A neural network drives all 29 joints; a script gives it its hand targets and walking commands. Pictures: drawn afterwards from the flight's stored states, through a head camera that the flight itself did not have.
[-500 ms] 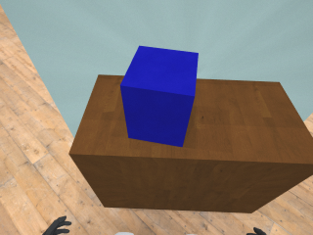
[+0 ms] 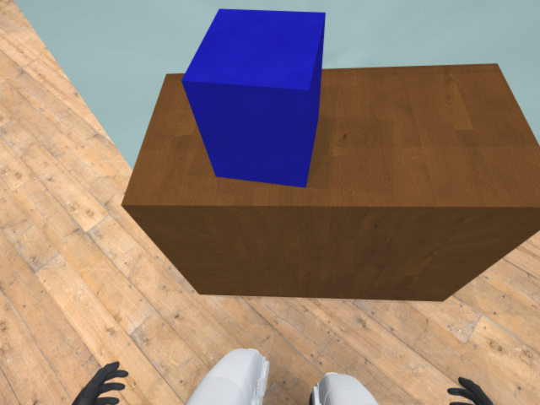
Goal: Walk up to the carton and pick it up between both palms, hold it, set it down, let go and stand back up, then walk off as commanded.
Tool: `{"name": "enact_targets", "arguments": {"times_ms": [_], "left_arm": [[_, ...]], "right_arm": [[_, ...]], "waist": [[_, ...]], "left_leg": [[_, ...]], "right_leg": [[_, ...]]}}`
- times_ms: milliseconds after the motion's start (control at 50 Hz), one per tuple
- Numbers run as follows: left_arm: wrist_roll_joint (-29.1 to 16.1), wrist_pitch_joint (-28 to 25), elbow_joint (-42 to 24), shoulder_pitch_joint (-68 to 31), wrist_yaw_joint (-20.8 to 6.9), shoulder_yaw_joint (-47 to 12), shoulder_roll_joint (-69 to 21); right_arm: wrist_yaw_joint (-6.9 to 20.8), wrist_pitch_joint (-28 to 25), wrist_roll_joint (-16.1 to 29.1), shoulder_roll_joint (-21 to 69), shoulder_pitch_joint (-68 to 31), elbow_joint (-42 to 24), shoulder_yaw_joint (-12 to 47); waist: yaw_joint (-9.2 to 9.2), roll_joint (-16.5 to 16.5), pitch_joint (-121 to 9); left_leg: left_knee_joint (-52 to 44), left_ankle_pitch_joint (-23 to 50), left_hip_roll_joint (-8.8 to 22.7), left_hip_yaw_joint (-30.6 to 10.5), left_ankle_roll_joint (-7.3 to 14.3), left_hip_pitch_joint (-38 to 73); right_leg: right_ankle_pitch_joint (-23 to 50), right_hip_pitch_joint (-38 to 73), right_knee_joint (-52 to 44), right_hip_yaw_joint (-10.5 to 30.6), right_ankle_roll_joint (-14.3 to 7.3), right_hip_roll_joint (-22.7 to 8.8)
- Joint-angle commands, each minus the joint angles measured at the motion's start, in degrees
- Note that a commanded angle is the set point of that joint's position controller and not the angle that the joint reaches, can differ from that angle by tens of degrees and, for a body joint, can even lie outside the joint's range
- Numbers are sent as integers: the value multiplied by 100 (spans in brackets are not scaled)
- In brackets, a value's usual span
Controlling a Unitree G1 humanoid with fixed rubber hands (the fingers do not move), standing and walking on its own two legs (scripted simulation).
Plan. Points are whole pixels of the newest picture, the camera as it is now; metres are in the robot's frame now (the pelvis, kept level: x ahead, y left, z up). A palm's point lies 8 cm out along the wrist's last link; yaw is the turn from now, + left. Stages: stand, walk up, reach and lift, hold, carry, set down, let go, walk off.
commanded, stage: walk off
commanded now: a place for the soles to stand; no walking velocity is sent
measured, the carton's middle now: (264, 103) +0.63 +0.05 +0.02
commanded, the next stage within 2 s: none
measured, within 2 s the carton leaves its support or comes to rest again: neither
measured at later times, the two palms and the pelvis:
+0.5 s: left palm out of the picture -0.07 +0.39 -0.12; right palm out of the picture -0.02 -0.22 -0.10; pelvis -0.13 +0.08 +0.00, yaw +2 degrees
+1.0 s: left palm out of the picture -0.22 +0.38 -0.08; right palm out of the picture -0.18 -0.23 -0.12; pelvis -0.29 +0.07 +0.00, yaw +1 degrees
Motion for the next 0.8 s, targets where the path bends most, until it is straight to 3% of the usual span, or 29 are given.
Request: {"name": "enact_targets", "arguments": {"times_ms": [0, 100, 160, 200, 220, 240, 260, 280, 300, 320, 360, 420, 520, 660, 700, 720, 740, 760, 780], "left_arm": [[-35, -107, -389, 171, 208, 807, 1683], [-4, -80, -493, -170, 161, 844, 1827], [-5, -20, -527, -490, 114, 869, 1891], [-47, 81, -528, -734, 99, 861, 1795], [-49, 133, -479, -627, 119, 823, 1538], [-97, 177, -413, -352, 139, 752, 1214], [-64, 218, -324, -262, 192, 818, 1453], [-38, 249, -200, -114, 194, 846, 1658], [-66, 259, -39, 136, 184, 890, 1755], [-103, 261, 81, 417, 176, 932, 1789], [-108, 255, 259, 810, 123, 955, 1781], [-82, 236, 196, 912, 78, 975, 1710], [-50, 288, 256, 1411, -6, 962, 1625], [-7, 420, 460, 2398, -117, 977, 1551], [16, 429, 506, 2667, -119, 1002, 1510], [25, 414, 492, 2698, -108, 1001, 1448], [27, 371, 389, 2427, -88, 1009, 1508], [90, 283, 32, 1536, -19, 985, 1807], [159, 248, -333, 344, 37, 1014, 2054]], "right_arm": [[-58, -144, -12, -1169, -37, -590, -410], [11, -167, -32, -1186, 253, -502, -442], [79, -208, -65, -1167, 624, -395, -451], [117, -253, -127, -1133, 1113, -237, -494], [125, -255, -193, -1244, 1178, -225, -516], [99, -296, -270, -1555, 719, -435, -518], [46, -308, -217, -1799, 185, -532, -549], [-15, -292, -177, -1950, -180, -561, -557], [-60, -289, -176, -1811, -541, -690, -488], [-76, -307, -170, -1661, -723, -756, -444], [-37, -340, -122, -1447, -629, -820, -457], [-31, -383, -98, -1343, -251, -794, -516], [-36, -350, -90, -1315, -243, -775, -547], [-4, -174, -169, -1380, -503, -830, -580], [-2, -121, -190, -1454, -646, -896, -588], [-20, -111, -190, -1385, -703, -905, -565], [-40, -107, -169, -1274, -636, -867, -568], [-30, -122, -47, -994, -111, -738, -516], [-76, -62, -107, -1224, -83, -666, -612]], "waist": [[151, -916, -1141], [8, -1133, -1039], [-218, -1259, -1324], [-546, -995, -1644], [-585, -263, -1640], [-412, 1054, -1403], [-366, 601, -1114], [-241, 253, -752], [-74, 87, -407], [39, 70, -354], [1, 345, -903], [-137, 138, -1370], [-71, 494, -1784], [222, 1154, -1921], [380, 1234, -1773], [506, 884, -1658], [548, -96, -1355], [262, -1767, -1035], [-46, -1286, -342]], "left_leg": [[-402, 31, 58, -618, 76, -641], [-1021, 236, 279, -449, 164, -36], [-2056, 518, 514, -168, 220, 813], [-3153, 856, 576, -129, 227, 2058], [-3663, 397, 705, -689, 294, 2186], [-4804, 471, 1827, -2653, 656, 1216], [-5667, -680, 2221, -3492, 653, -52], [-6233, -2104, 2272, -3623, 399, -851], [-6273, -2245, 2140, -3217, 30, -829], [-6070, -1863, 1982, -2724, -188, -529], [-5769, -1066, 1635, -2027, -424, 333], [-5633, -402, 1586, -1808, -318, 1247], [-5856, -37, 1512, -1391, -320, 1518], [-6356, -360, 1473, -876, -304, 512], [-6135, -651, 1397, -774, -242, -43], [-5402, -882, 1178, -622, -189, -305], [-3711, -1128, 753, -446, -148, -457], [-627, -614, -302, 318, -204, -305], [879, -112, -449, -617, -73, -309]], "right_leg": [[3091, 540, -911, 1916, -1108, -1781], [1914, -368, -1132, 1921, -1196, -1854], [1038, -865, -1015, 1657, -984, -1669], [309, -1690, -386, 1230, -664, -1250], [-412, -2065, 493, 951, -430, -700], [-1387, -2192, 2202, 610, -55, 320], [-1542, -1648, 2964, 1289, -1, 623], [-1198, -1381, 3413, 1498, -25, 638], [-769, -1570, 3571, 1479, -10, 630], [-530, -1730, 3640, 1384, 58, 615], [-549, -1525, 3492, 1006, 93, 607], [-702, -1447, 3054, 848, 129, 605], [-832, -830, 2252, 560, 129, 590], [-1125, 880, 516, -301, -54, 449], [-1097, 1450, -144, -461, -252, 343], [-922, 1531, -718, -60, -440, 122], [-1073, 837, -1248, 848, -687, -288], [-2014, -859, -2551, 3113, -1140, -1744], [-2458, -2538, -3110, 3546, -1481, -2376]]}}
